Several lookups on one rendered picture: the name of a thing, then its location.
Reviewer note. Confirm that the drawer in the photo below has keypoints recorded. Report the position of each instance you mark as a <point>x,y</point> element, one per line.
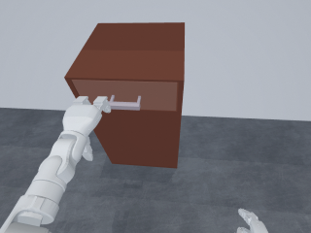
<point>158,96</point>

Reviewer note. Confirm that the robot left hand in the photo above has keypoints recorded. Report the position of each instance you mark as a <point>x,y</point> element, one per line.
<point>83,117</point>

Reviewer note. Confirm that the handle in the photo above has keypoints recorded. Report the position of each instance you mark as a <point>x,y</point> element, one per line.
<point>132,106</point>

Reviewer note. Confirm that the left robot forearm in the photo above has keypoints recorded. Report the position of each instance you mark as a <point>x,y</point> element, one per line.
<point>39,204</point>

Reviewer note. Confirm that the robot right hand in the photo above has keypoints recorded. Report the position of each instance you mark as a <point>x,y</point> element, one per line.
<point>252,220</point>

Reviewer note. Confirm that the left robot upper arm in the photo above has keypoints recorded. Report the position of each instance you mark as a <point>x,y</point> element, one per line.
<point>18,227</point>

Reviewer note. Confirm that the cabinet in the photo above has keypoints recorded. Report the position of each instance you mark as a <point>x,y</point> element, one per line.
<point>136,52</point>

